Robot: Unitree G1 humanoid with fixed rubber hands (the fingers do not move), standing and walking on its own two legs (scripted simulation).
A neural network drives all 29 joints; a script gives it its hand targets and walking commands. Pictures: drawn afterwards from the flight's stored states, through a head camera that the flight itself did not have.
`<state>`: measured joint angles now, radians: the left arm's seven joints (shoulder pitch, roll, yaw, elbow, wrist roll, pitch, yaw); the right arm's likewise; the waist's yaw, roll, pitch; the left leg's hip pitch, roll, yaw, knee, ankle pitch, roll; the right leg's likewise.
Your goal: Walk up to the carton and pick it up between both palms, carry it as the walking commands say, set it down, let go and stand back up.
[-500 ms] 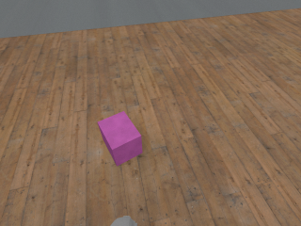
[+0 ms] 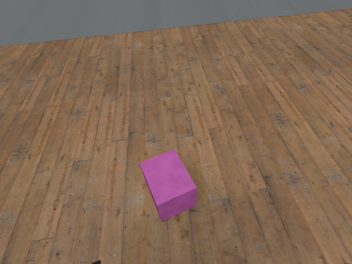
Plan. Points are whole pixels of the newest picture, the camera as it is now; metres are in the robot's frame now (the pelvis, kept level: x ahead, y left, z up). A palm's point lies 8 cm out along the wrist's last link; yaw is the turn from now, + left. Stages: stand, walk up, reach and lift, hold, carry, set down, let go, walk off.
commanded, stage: walk up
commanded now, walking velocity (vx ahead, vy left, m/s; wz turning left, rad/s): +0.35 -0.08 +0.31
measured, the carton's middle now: (168, 184) +0.64 +0.08 -0.63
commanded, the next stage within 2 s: none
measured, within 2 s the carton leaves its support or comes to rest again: neither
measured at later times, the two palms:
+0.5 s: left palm (89, 235) +0.23 +0.25 -0.12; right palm (269, 235) +0.22 -0.22 -0.14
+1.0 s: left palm (80, 217) +0.29 +0.29 -0.13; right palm (240, 207) +0.29 -0.16 -0.12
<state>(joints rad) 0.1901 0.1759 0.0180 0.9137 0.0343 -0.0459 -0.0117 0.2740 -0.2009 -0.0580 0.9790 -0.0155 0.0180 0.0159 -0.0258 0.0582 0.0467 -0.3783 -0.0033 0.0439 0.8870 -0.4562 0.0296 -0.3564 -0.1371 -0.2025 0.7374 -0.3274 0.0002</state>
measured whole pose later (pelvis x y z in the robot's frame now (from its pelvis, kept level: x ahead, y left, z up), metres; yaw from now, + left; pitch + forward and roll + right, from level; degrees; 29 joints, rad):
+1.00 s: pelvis +0.25 +0.06 +0.02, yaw +2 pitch -1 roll +0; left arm 0.19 0.19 0.03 1.03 0.00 0.06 0.03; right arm 0.22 -0.14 -0.01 1.06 -0.02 0.01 -0.04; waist 0.00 -0.04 0.07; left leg -0.13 -0.06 0.14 0.51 -0.36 0.09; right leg -0.22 -0.05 -0.04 0.64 -0.40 0.02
